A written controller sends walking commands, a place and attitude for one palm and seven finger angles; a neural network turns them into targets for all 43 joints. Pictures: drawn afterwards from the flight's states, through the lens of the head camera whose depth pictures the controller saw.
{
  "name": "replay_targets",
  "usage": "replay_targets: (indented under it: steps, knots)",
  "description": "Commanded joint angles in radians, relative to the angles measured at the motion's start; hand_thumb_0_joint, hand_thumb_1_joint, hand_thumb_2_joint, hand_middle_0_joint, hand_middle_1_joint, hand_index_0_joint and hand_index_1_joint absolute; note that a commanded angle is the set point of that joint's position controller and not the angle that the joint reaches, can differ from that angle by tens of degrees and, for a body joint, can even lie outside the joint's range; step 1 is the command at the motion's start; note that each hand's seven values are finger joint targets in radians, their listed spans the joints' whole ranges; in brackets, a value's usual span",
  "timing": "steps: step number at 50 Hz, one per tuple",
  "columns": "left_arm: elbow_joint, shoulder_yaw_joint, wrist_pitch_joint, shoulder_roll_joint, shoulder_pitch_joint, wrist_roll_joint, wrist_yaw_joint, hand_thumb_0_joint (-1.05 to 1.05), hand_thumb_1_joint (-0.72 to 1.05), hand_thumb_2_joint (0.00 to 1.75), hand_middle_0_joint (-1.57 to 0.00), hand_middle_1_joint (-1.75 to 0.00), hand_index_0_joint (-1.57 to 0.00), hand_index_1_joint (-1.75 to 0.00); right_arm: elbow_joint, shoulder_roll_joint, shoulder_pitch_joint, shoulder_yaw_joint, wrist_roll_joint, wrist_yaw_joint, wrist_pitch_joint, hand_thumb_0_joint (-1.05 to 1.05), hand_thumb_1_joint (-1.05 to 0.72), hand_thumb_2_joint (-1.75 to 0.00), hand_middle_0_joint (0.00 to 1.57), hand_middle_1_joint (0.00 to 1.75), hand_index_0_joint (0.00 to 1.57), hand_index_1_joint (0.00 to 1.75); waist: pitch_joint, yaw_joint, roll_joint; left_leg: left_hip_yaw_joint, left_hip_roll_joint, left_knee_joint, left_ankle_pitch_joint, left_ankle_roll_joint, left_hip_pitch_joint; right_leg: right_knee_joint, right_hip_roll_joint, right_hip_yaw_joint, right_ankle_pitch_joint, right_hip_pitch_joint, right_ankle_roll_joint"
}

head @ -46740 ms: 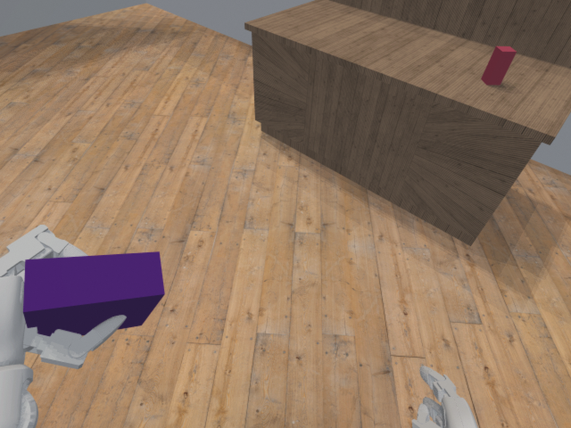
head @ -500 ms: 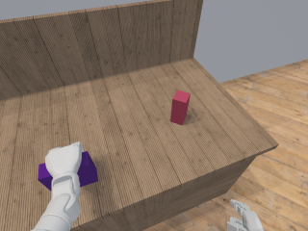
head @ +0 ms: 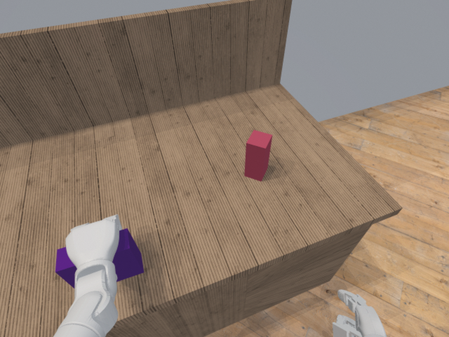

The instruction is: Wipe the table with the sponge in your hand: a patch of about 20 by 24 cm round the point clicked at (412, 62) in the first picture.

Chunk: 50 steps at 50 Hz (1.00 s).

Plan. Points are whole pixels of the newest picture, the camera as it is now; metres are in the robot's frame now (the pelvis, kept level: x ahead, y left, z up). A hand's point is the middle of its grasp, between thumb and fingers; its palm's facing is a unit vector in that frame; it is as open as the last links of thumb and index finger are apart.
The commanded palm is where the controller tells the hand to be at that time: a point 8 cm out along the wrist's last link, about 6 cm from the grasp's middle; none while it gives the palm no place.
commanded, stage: lift the sponge slowly off the table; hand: left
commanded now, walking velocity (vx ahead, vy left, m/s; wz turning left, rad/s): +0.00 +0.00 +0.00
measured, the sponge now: (106, 265) +0.26 +0.28 -0.07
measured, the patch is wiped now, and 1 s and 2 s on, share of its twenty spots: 1.00 1.00 1.00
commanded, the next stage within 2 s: none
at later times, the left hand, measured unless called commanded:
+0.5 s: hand (102, 260) +0.25 +0.27 -0.03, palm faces -0.08 -0.08 -0.99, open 9.2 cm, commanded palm +0.22 +0.26 +0.03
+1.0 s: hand (100, 257) +0.25 +0.27 -0.01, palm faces -0.06 -0.13 -0.99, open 9.2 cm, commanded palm +0.22 +0.26 +0.07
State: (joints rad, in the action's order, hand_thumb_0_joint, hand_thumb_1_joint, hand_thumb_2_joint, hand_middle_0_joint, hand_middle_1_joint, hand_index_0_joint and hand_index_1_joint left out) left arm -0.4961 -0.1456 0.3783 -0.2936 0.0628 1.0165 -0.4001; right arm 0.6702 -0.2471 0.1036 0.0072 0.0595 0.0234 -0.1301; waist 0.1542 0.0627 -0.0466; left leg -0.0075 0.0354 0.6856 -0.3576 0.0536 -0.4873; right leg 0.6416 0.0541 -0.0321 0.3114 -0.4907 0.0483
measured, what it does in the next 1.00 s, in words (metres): stands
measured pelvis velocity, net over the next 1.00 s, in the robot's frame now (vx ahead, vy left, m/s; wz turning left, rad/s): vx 0.00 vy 0.01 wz -0.01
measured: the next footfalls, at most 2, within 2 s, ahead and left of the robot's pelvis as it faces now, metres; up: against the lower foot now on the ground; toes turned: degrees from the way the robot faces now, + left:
none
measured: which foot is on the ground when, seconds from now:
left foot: down 0.00-1.00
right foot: down 0.00-1.00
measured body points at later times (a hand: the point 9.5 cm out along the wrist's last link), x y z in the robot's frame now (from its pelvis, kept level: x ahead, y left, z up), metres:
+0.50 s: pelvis +0.00 +0.00 +0.01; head +0.01 -0.01 +0.46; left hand +0.25 +0.27 +0.03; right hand +0.20 -0.23 -0.09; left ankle -0.01 +0.08 -0.72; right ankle +0.00 -0.09 -0.72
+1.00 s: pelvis +0.00 +0.01 +0.01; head +0.00 -0.01 +0.46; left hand +0.25 +0.27 +0.05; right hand +0.22 -0.21 -0.08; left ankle -0.01 +0.08 -0.72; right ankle +0.00 -0.09 -0.72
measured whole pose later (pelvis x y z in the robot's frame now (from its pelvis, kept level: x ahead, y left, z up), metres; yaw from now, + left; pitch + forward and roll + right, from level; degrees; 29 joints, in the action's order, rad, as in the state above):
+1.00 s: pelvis +0.00 +0.01 +0.01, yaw +0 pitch +3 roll -1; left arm -0.31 -0.16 0.37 -0.29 -0.04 0.99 -0.30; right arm 0.69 -0.23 0.05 0.00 0.05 0.03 -0.10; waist 0.09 0.09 -0.05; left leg -0.02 0.04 0.55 -0.31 0.06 -0.30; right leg 0.51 0.05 -0.01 0.27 -0.31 0.04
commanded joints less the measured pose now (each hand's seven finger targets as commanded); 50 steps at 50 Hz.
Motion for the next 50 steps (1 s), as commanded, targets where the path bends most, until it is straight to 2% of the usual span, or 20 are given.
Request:
replay_targets:
  steps: [1, 3, 6, 8, 11, 13, 15, 18, 20, 23, 24, 29, 32, 33, 36, 38, 40, 43, 46, 50]
  knots:
    - [0.028, 0.002, -0.02, -0.039, 0.034, -0.028, 0.03, 0.0, 0.1, 1.3, -1.2, -1.6, -1.2, -1.6, -0.151, -0.124, -0.125, 0.044, 0.001, 0.006, 0.045, 0.0, -0.9, -0.9, 0.2, 0.3, 0.2, 0.3, 0.118, -0.017, 0.136, 0.055, 0.001, -0.069, 0.213, -0.009, 0.046, -0.079, -0.012, 0.07, -0.295, 0.119, 0.032]
    - [0.035, 0.042, -0.02, -0.076, 0.055, -0.028, 0.029, 0.0, 0.1, 1.3, -1.2, -1.6, -1.2, -1.6, -0.15, -0.129, -0.128, 0.045, 0.002, 0.009, 0.045, 0.0, -0.9, -0.9, 0.2, 0.3, 0.2, 0.3, 0.129, -0.009, 0.126, 0.059, 0.004, -0.072, 0.207, -0.01, 0.038, -0.082, -0.01, 0.084, -0.289, 0.126, 0.035]
    - [0.076, 0.009, -0.026, -0.047, 0.025, -0.03, 0.029, 0.0, 0.1, 1.3, -1.2, -1.6, -1.2, -1.6, -0.16, -0.121, -0.133, 0.047, 0.002, 0.007, 0.049, 0.0, -0.9, -0.9, 0.2, 0.3, 0.2, 0.3, 0.151, -0.009, 0.098, 0.052, 0.002, -0.07, 0.235, -0.007, 0.067, -0.078, -0.014, 0.071, -0.31, 0.142, 0.032]
    - [0.103, 0.062, -0.026, -0.098, 0.03, -0.034, 0.024, 0.0, 0.1, 1.3, -1.2, -1.6, -1.2, -1.6, -0.161, -0.125, -0.138, 0.049, 0.002, 0.01, 0.05, 0.0, -0.9, -0.9, 0.2, 0.3, 0.2, 0.3, 0.175, 0.0, 0.108, 0.058, 0.003, -0.074, 0.245, -0.007, 0.069, -0.082, -0.013, 0.084, -0.334, 0.168, 0.033]
    - [0.12, 0.015, -0.027, -0.06, 0.067, -0.032, 0.022, 0.0, 0.1, 1.3, -1.2, -1.6, -1.2, -1.6, -0.155, -0.118, -0.144, 0.047, 0.003, 0.01, 0.053, 0.0, -0.9, -0.9, 0.2, 0.3, 0.2, 0.3, 0.126, -0.019, 0.101, 0.06, -0.003, -0.087, 0.223, -0.006, 0.088, -0.095, -0.011, 0.071, -0.275, 0.135, 0.029]
    - [0.151, 0.061, -0.027, -0.1, 0.046, -0.039, 0.018, 0.0, 0.1, 1.3, -1.2, -1.6, -1.2, -1.6, -0.162, -0.12, -0.155, 0.049, 0.004, 0.011, 0.059, 0.0, -0.9, -0.9, 0.2, 0.3, 0.2, 0.3, 0.161, 0.005, 0.079, 0.062, -0.002, -0.098, 0.236, -0.006, 0.104, -0.101, -0.01, 0.077, -0.28, 0.164, 0.034]
    - [0.173, 0.034, -0.032, -0.075, 0.043, -0.039, 0.017, 0.0, 0.1, 1.3, -1.2, -1.6, -1.2, -1.6, -0.161, -0.115, -0.154, 0.049, 0.003, 0.011, 0.061, 0.0, -0.9, -0.9, 0.2, 0.3, 0.2, 0.3, 0.159, -0.003, 0.084, 0.058, -0.003, -0.099, 0.249, -0.004, 0.118, -0.101, -0.014, 0.069, -0.302, 0.175, 0.03]
    - [0.19, 0.091, -0.031, -0.132, 0.019, -0.041, 0.014, 0.0, 0.1, 1.3, -1.2, -1.6, -1.2, -1.6, -0.158, -0.121, -0.165, 0.047, 0.002, 0.012, 0.062, 0.0, -0.9, -0.9, 0.2, 0.3, 0.2, 0.3, 0.154, 0.009, 0.097, 0.062, 0.0, -0.114, 0.259, -0.006, 0.114, -0.11, -0.014, 0.089, -0.344, 0.209, 0.033]
    - [0.218, 0.055, -0.033, -0.1, 0.046, -0.036, 0.012, 0.0, 0.1, 1.3, -1.2, -1.6, -1.2, -1.6, -0.156, -0.113, -0.17, 0.047, 0.002, 0.012, 0.066, 0.0, -0.9, -0.9, 0.2, 0.3, 0.2, 0.3, 0.143, 0.001, 0.066, 0.06, -0.005, -0.12, 0.27, -0.006, 0.142, -0.113, -0.015, 0.076, -0.328, 0.196, 0.031]
    - [0.243, 0.086, -0.028, -0.139, 0.062, -0.027, 0.011, 0.0, 0.1, 1.3, -1.2, -1.6, -1.2, -1.6, -0.155, -0.116, -0.184, 0.047, 0.002, 0.012, 0.068, 0.0, -0.9, -0.9, 0.2, 0.3, 0.2, 0.3, 0.138, 0.012, 0.044, 0.072, -0.006, -0.136, 0.271, -0.009, 0.161, -0.124, -0.009, 0.082, -0.292, 0.195, 0.037]
    - [0.259, 0.051, -0.03, -0.11, 0.073, -0.026, 0.012, 0.0, 0.1, 1.3, -1.2, -1.6, -1.2, -1.6, -0.16, -0.109, -0.182, 0.047, 0.001, 0.012, 0.071, 0.0, -0.9, -0.9, 0.2, 0.3, 0.2, 0.3, 0.131, 0.003, 0.045, 0.067, -0.008, -0.138, 0.266, -0.006, 0.171, -0.124, -0.01, 0.077, -0.279, 0.193, 0.034]
    - [0.267, 0.063, -0.026, -0.136, 0.132, -0.013, 0.018, 0.0, 0.1, 1.3, -1.2, -1.6, -1.2, -1.6, -0.148, -0.109, -0.187, 0.044, 0.0, 0.017, 0.075, 0.0, -0.9, -0.9, 0.2, 0.3, 0.2, 0.3, 0.126, 0.004, 0.035, 0.074, -0.009, -0.157, 0.264, -0.008, 0.199, -0.14, -0.007, 0.074, -0.247, 0.195, 0.037]
    - [0.272, 0.071, -0.032, -0.146, 0.137, -0.001, 0.025, 0.0, 0.1, 1.3, -1.2, -1.6, -1.2, -1.6, -0.143, -0.109, -0.194, 0.043, -0.003, 0.018, 0.076, 0.0, -0.9, -0.9, 0.2, 0.3, 0.2, 0.3, 0.145, 0.014, 0.036, 0.076, -0.006, -0.162, 0.287, -0.011, 0.213, -0.144, -0.009, 0.076, -0.271, 0.216, 0.039]
    - [0.313, 0.071, -0.036, -0.149, 0.157, -0.004, 0.029, 0.0, 0.1, 1.3, -1.2, -1.6, -1.2, -1.6, -0.152, -0.107, -0.204, 0.042, -0.003, 0.019, 0.078, 0.0, -0.9, -0.9, 0.2, 0.3, 0.2, 0.3, 0.161, 0.017, 0.008, 0.081, -0.008, -0.168, 0.302, -0.013, 0.232, -0.145, -0.006, 0.085, -0.276, 0.221, 0.042]
    - [0.312, 0.052, -0.038, -0.135, 0.15, 0.005, 0.034, 0.0, 0.1, 1.3, -1.2, -1.6, -1.2, -1.6, -0.148, -0.103, -0.201, 0.043, -0.006, 0.015, 0.081, 0.0, -0.9, -0.9, 0.2, 0.3, 0.2, 0.3, 0.14, 0.013, 0.0, 0.079, -0.012, -0.167, 0.321, -0.014, 0.247, -0.146, -0.006, 0.077, -0.283, 0.212, 0.043]
    - [0.349, 0.088, -0.042, -0.172, 0.153, 0.002, 0.035, 0.0, 0.1, 1.3, -1.2, -1.6, -1.2, -1.6, -0.153, -0.107, -0.208, 0.042, -0.007, 0.015, 0.083, 0.0, -0.9, -0.9, 0.2, 0.3, 0.2, 0.3, 0.172, 0.026, -0.003, 0.089, -0.013, -0.176, 0.346, -0.019, 0.259, -0.147, -0.003, 0.088, -0.304, 0.239, 0.047]
    - [0.358, 0.05, -0.04, -0.139, 0.15, 0.006, 0.036, 0.0, 0.1, 1.3, -1.2, -1.6, -1.2, -1.6, -0.153, -0.101, -0.21, 0.04, -0.008, 0.012, 0.084, 0.0, -0.9, -0.9, 0.2, 0.3, 0.2, 0.3, 0.156, 0.017, 0.0, 0.087, -0.016, -0.175, 0.359, -0.019, 0.268, -0.148, -0.008, 0.077, -0.314, 0.234, 0.042]
    - [0.378, 0.089, -0.03, -0.181, 0.183, 0.006, 0.038, 0.0, 0.1, 1.3, -1.2, -1.6, -1.2, -1.6, -0.15, -0.106, -0.221, 0.038, -0.006, 0.014, 0.082, 0.0, -0.9, -0.9, 0.2, 0.3, 0.2, 0.3, 0.155, 0.026, 0.009, 0.094, -0.014, -0.191, 0.35, -0.021, 0.272, -0.16, -0.003, 0.092, -0.303, 0.249, 0.047]
    - [0.406, 0.055, -0.026, -0.152, 0.154, 0.012, 0.042, 0.0, 0.1, 1.3, -1.2, -1.6, -1.2, -1.6, -0.151, -0.1, -0.223, 0.039, -0.009, 0.011, 0.086, 0.0, -0.9, -0.9, 0.2, 0.3, 0.2, 0.3, 0.172, 0.028, -0.024, 0.091, -0.018, -0.188, 0.4, -0.026, 0.302, -0.154, -0.006, 0.082, -0.332, 0.26, 0.049]
    - [0.424, 0.035, -0.003, -0.134, 0.112, -0.002, 0.062, 0.0, 0.1, 1.3, -1.2, -1.6, -1.2, -1.6, -0.156, -0.101, -0.239, 0.034, -0.006, 0.003, 0.082, 0.0, -0.9, -0.9, 0.2, 0.3, 0.2, 0.3, 0.145, 0.033, -0.003, 0.097, -0.02, -0.203, 0.413, -0.026, 0.309, -0.171, -0.006, 0.08, -0.343, 0.275, 0.047]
